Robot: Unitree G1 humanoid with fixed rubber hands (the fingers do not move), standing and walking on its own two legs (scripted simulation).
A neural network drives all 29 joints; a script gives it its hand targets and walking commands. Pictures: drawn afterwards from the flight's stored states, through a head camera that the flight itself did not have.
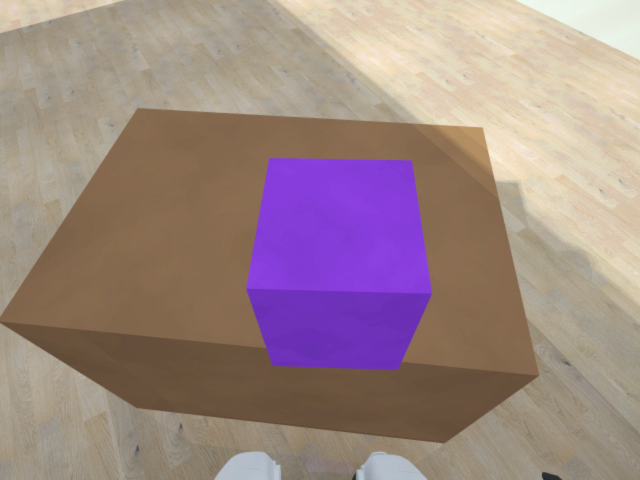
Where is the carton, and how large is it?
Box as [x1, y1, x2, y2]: [246, 158, 431, 369]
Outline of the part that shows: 269,158 246,289 272,365 397,369 431,294 411,160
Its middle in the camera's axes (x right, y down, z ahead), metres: +0.02 +0.05 +0.58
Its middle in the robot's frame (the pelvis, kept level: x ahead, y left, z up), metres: +0.39 -0.01 -0.02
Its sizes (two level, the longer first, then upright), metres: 0.210 0.200 0.250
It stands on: a pedestal, 0.61 m high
